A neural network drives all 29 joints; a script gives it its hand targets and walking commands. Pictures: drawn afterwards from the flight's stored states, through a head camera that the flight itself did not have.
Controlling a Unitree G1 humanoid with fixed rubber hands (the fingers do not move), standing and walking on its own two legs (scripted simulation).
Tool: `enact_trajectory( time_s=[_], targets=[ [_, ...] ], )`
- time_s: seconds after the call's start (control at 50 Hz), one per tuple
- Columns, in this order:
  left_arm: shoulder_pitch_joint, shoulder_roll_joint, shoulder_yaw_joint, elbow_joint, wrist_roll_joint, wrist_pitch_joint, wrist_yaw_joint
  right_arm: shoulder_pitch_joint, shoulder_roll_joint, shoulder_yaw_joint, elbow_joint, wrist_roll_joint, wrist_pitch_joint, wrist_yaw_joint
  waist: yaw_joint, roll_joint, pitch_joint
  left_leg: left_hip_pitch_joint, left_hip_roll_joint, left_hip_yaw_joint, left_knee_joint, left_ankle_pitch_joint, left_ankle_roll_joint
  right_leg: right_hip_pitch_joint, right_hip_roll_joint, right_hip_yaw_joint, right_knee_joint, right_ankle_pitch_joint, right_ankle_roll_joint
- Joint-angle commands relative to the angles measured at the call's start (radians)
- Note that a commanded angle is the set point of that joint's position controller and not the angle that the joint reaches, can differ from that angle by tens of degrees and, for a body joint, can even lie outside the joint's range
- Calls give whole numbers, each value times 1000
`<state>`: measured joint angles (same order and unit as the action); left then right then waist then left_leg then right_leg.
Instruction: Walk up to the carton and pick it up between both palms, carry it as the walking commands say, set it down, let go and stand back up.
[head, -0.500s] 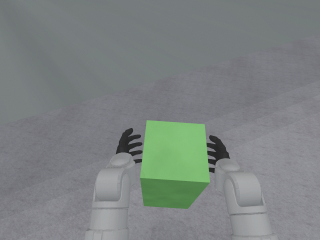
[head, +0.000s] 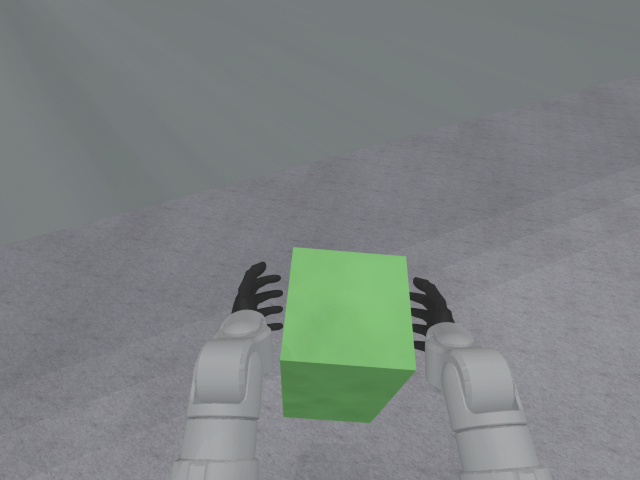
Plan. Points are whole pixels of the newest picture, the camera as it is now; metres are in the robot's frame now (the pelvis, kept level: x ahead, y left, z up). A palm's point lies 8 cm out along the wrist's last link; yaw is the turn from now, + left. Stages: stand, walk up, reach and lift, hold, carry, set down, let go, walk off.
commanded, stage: carry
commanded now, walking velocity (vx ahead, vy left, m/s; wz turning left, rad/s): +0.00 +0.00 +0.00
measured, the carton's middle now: (336, 347) +0.33 +0.00 -0.01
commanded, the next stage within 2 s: none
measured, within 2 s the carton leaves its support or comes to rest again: neither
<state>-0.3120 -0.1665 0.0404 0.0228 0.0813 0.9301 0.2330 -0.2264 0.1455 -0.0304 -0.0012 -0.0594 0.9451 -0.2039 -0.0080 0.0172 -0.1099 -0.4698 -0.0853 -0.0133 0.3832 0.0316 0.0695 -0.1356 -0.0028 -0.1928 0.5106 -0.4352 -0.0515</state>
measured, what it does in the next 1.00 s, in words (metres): walks ahead: left foot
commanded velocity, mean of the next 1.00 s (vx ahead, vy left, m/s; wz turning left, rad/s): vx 0.30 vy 0.00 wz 0.00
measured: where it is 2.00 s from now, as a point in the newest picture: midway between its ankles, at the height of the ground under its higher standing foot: outside the picture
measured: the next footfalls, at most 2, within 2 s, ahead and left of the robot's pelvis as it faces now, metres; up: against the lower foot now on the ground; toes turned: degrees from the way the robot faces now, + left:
left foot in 0.96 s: +0.21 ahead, +0.10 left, +0.00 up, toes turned -1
right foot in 1.24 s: +0.27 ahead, -0.09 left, +0.00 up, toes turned +4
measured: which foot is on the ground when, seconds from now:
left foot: down 0.00-0.72, up 0.74-0.94, down 0.96-1.00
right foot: down 0.00-0.96, up 0.98-1.00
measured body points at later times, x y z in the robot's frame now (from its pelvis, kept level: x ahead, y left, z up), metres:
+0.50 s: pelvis +0.02 +0.00 +0.00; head +0.02 +0.02 +0.45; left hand +0.34 +0.11 +0.05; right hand +0.32 -0.12 +0.04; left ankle +0.14 +0.07 -0.73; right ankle -0.10 -0.07 -0.73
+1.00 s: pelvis +0.13 +0.00 -0.01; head +0.14 +0.01 +0.44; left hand +0.45 +0.11 +0.07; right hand +0.43 -0.12 +0.06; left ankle +0.17 +0.10 -0.73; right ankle -0.03 -0.08 -0.70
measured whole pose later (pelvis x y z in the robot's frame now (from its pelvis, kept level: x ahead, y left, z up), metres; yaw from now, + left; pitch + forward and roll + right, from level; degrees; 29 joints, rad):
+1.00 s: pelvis +0.13 +0.00 -0.01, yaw +0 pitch +5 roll +0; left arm -0.32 -0.17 0.04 -0.11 0.06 1.05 0.25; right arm -0.23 0.15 -0.02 -0.14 -0.03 1.07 -0.24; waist -0.01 -0.03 -0.07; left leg -0.46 -0.04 0.01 0.63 -0.24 0.05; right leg -0.17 -0.03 -0.15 0.75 -0.49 -0.04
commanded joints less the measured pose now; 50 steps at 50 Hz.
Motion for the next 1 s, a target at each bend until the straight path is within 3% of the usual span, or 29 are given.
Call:
enact_trajectory(
  time_s=[0.0,0.2,0.24,0.26,0.28,0.34,0.38,0.4,0.42,0.44,0.48,0.5,0.54,0.6,0.62,0.64,0.66,0.68,0.72,0.74,0.8,0.84,0.86,0.88,0.9,0.92,0.94,0.96,0.98],
  targets=[
    [-376,-879,-332,-53,-207,-69,-166,-512,917,383,-143,155,-103,135,31,-49,-311,262,146,-117,78,104,52,7,-81,117,-26,296,-55],
    [-359,-882,-327,-2,-186,-80,-176,-494,920,378,-98,136,-114,144,29,-60,-305,260,145,-112,86,106,50,11,-86,118,-28,331,-57],
    [-376,-894,-337,-25,-198,-78,-176,-516,932,387,-121,155,-112,145,30,-89,-307,222,105,-70,79,-170,59,49,-94,133,-63,183,-78],
    [-420,-915,-362,-111,-228,-73,-173,-544,944,411,-194,186,-105,140,27,-135,-284,160,87,-33,92,-260,50,71,-128,164,-105,135,-96],
    [-408,-924,-360,-59,-210,-62,-178,-555,942,413,-165,175,-98,147,26,-171,-265,105,68,1,119,-292,35,85,-168,202,-137,109,-114],
    [-418,-948,-378,-88,-215,-42,-174,-576,955,429,-182,193,-78,146,18,-177,-225,-4,63,60,189,-264,3,133,-243,230,-154,274,-140],
    [-431,-968,-408,-189,-232,-31,-166,-570,983,454,-249,234,-64,142,0,-147,-258,71,55,91,143,-244,7,147,-215,139,-69,473,-114],
    [-422,-988,-429,-227,-238,-16,-163,-561,996,463,-273,252,-54,139,-10,-97,-310,188,45,91,104,-228,19,117,-175,74,28,528,-84],
    [-425,-1003,-447,-275,-242,-6,-159,-562,1015,472,-302,273,-46,137,-18,-50,-380,338,65,37,104,-203,44,41,-144,44,124,503,-51],
    [-429,-1010,-460,-297,-243,4,-155,-554,1015,467,-318,277,-40,137,-22,27,-431,453,140,-90,99,-150,85,-63,-100,25,214,368,-17],
    [-454,-1013,-478,-343,-252,17,-142,-525,1009,447,-307,280,-28,134,-17,253,-457,579,303,-429,-67,-246,185,-231,35,46,271,-24,21],
    [-463,-1013,-488,-349,-260,17,-137,-515,1006,444,-325,278,-28,131,-22,249,-440,581,330,-497,-140,-346,203,-270,36,110,263,-88,25],
    [-446,-1002,-486,-365,-274,23,-134,-496,1006,448,-341,278,-16,124,-18,189,-379,455,331,-467,-247,-552,161,-236,12,161,199,-133,8],
    [-398,-1024,-473,-341,-286,49,-134,-556,995,468,-412,284,2,115,25,129,-342,147,227,-232,-258,-563,25,116,-7,116,-145,-135,-30],
    [-408,-1023,-462,-349,-295,54,-133,-579,993,481,-430,284,10,109,39,18,-309,33,147,-90,-126,-483,-26,251,-57,134,-316,-107,-54],
    [-392,-1015,-446,-336,-294,63,-131,-585,991,495,-437,283,20,103,46,-202,-258,-127,47,77,136,-334,-46,339,-207,294,-408,-158,-96],
    [-361,-1017,-440,-309,-288,75,-133,-604,992,510,-460,289,30,99,41,-331,-204,-315,65,109,307,-327,-43,367,-365,411,-351,5,-131],
    [-375,-1008,-431,-314,-291,82,-130,-607,983,510,-458,295,40,94,25,-269,-210,-350,129,80,383,-319,-46,392,-380,380,-290,200,-154],
    [-363,-998,-427,-346,-287,90,-127,-568,994,521,-457,301,56,88,22,-189,-214,-364,130,82,455,-334,-43,457,-332,303,-211,551,-145],
    [-383,-995,-430,-379,-290,93,-122,-566,1009,515,-451,308,63,85,19,-148,-222,-342,120,114,451,-348,-47,475,-317,239,-168,648,-125],
    [-361,-966,-426,-417,-279,103,-109,-494,1013,487,-419,300,81,78,18,-144,-263,-233,71,164,306,-361,-46,459,-283,142,-67,838,-107],
    [-322,-966,-435,-409,-267,108,-105,-434,1028,482,-383,292,87,83,12,-166,-300,-42,11,201,157,-278,-33,361,-225,45,64,1118,-66],
    [-302,-969,-437,-397,-258,110,-105,-421,1037,486,-371,293,87,87,-7,-169,-356,140,-4,202,112,-157,-13,267,-199,-1,168,1160,-36],
    [-319,-969,-446,-385,-252,111,-106,-394,1028,473,-341,285,83,90,-41,-120,-430,392,34,104,130,-40,35,72,-156,-26,327,992,4],
    [-333,-944,-437,-358,-238,106,-107,-405,986,443,-315,275,70,94,-53,102,-512,677,218,-187,186,408,126,-227,-68,-34,559,577,63],
    [-294,-833,-312,-94,-128,75,-114,-392,863,306,-61,173,35,103,-31,334,-484,844,365,-473,139,832,237,-491,92,23,702,-124,76],
    [-307,-798,-272,0,-91,25,-123,-385,831,261,32,128,-12,115,-26,247,-468,860,396,-498,115,931,259,-542,79,130,741,-191,71],
    [-338,-971,-445,-305,-218,17,-126,-447,985,446,-300,247,-16,117,-25,136,-393,781,386,-426,104,832,224,-536,19,164,639,-150,60],
    [-329,-1029,-487,-371,-256,27,-125,-458,1034,490,-371,280,-8,115,-27,117,-377,757,366,-394,106,714,199,-522,-1,175,484,-149,62]
  ],
)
